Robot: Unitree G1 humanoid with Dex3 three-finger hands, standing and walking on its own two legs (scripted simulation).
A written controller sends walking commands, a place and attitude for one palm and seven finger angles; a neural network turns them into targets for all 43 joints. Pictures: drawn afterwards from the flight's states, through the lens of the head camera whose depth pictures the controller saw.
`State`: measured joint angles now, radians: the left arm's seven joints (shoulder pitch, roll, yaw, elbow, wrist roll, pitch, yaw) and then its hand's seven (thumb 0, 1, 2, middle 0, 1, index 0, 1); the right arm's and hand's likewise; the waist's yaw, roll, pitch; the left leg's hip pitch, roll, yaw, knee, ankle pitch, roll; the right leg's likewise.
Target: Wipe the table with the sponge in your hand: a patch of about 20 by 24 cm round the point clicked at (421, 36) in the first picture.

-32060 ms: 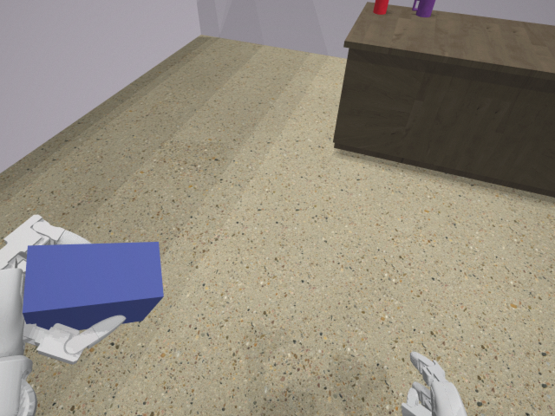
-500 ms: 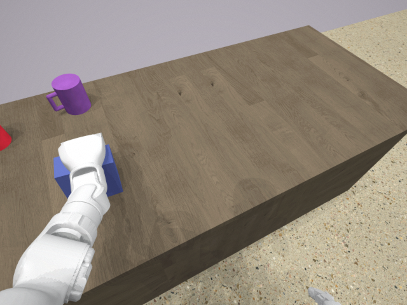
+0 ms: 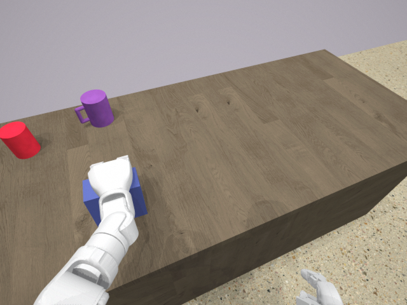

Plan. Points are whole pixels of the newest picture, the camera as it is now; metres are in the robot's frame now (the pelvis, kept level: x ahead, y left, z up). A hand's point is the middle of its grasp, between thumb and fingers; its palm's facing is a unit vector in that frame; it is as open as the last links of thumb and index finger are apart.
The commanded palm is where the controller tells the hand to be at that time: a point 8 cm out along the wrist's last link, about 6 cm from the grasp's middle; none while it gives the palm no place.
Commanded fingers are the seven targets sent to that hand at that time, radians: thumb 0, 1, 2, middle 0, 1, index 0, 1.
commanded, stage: wipe back along the middle lane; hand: left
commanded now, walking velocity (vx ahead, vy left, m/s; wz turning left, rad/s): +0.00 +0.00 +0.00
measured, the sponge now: (118, 202) +0.35 +0.24 -0.05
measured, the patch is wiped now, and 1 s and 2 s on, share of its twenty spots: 0.75 0.80 0.90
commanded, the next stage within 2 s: slide across to the third lane in 0.44 s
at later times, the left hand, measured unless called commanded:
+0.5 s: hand (121, 211) +0.30 +0.21 -0.01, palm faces -0.05 -0.05 -1.00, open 10.3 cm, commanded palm +0.26 +0.19 +0.03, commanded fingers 0.00 0.10 1.30 -1.20 -1.60 -1.20 -1.60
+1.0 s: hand (144, 208) +0.31 +0.16 +0.00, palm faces -0.07 -0.05 -1.00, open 10.3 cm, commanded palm +0.28 +0.14 +0.05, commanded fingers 0.00 0.10 1.30 -1.20 -1.60 -1.20 -1.60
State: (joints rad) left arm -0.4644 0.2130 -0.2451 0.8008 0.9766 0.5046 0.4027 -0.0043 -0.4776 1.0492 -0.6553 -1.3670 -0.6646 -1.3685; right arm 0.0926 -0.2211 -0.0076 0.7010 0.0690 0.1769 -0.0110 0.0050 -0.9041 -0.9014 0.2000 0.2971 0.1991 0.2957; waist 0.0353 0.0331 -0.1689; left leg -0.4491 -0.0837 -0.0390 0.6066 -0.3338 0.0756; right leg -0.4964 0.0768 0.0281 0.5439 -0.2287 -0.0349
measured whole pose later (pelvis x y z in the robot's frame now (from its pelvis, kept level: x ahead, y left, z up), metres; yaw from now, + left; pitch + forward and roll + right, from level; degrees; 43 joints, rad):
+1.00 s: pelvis -0.01 -0.03 +0.00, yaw +0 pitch +6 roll +0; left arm -0.35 0.14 -0.38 0.65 0.96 0.54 0.35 -0.01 -0.50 1.05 -0.69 -1.33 -0.69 -1.33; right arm 0.03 -0.21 0.01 0.70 0.08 0.17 -0.03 0.01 -0.90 -0.90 0.20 0.30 0.20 0.30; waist 0.07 0.04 -0.13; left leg -0.36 -0.07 -0.04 0.57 -0.31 0.05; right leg -0.43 0.09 0.03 0.55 -0.22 -0.07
